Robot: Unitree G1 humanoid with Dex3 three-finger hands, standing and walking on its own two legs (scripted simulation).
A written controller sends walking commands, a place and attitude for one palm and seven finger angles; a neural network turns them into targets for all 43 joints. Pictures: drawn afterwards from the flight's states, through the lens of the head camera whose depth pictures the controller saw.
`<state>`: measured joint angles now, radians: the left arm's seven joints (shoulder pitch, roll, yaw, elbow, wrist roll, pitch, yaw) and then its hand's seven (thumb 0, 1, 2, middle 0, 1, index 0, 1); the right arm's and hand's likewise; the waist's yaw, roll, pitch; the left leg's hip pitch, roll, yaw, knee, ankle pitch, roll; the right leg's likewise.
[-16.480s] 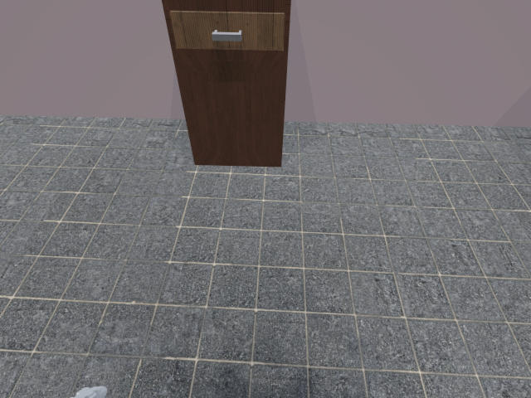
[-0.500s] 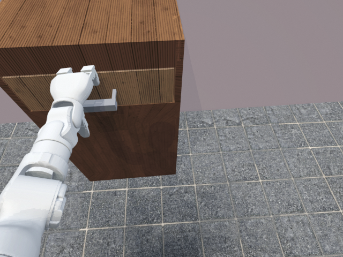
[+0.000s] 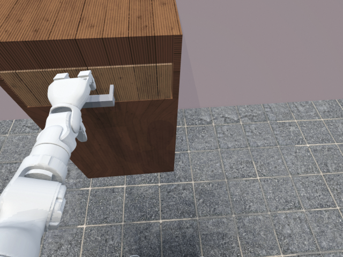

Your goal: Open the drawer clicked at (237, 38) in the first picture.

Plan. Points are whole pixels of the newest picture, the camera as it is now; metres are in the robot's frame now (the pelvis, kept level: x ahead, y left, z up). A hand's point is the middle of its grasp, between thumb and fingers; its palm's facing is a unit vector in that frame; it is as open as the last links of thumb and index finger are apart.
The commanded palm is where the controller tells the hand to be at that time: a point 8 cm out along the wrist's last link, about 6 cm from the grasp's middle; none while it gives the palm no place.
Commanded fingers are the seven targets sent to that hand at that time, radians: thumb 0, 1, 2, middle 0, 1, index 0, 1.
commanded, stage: lower the fingers behind the handle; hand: left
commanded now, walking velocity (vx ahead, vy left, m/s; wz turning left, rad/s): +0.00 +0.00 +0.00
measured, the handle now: (93, 95) +0.56 +0.19 +0.00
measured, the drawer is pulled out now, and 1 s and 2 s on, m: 0.00 0.00 0.00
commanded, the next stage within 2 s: lift the fingers back up to retry in 1.18 s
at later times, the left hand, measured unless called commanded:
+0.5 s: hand (81, 109) +0.50 +0.22 +0.02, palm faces -0.05 -0.03 -1.00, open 13.8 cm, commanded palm +0.48 +0.21 +0.06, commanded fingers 0.00 -0.50 0.30 -0.30 -1.20 -0.30 -1.20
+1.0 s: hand (81, 112) +0.49 +0.22 +0.01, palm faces -0.03 +0.00 -1.00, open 13.9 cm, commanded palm +0.48 +0.21 +0.04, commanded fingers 0.00 -0.50 0.30 -0.30 -1.20 -0.30 -1.20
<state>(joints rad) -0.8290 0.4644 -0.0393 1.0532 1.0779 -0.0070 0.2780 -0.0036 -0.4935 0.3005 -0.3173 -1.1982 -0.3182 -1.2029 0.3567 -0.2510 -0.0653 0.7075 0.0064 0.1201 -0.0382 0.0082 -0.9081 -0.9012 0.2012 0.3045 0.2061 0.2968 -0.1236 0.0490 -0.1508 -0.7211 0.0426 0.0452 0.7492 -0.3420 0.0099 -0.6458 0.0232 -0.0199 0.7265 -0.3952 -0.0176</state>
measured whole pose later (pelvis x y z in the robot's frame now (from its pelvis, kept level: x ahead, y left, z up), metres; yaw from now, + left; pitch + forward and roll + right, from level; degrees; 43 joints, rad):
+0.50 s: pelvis +0.00 +0.01 -0.01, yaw -1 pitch +22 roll -2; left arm -0.89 0.48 -0.05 1.11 1.09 0.00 0.32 0.00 -0.49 0.30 -0.31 -1.26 -0.32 -1.20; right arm 0.39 -0.24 -0.06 0.72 0.00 0.11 -0.03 0.01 -0.91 -0.90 0.20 0.30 0.21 0.30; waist -0.14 0.05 -0.17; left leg -0.85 0.05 0.04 0.85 -0.38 0.03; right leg -0.76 0.02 -0.02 0.80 -0.42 0.00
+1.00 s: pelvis -0.02 +0.02 -0.02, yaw -1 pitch +23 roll -2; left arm -0.95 0.49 -0.09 1.13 1.09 0.03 0.32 0.00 -0.49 0.30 -0.23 -1.28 -0.32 -1.20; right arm 0.38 -0.24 -0.04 0.70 0.00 0.11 -0.03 0.01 -0.91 -0.90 0.20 0.30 0.21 0.30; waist -0.15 0.05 -0.17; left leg -0.94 0.05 0.04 0.92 -0.38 0.03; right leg -0.85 0.02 -0.02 0.88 -0.43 0.00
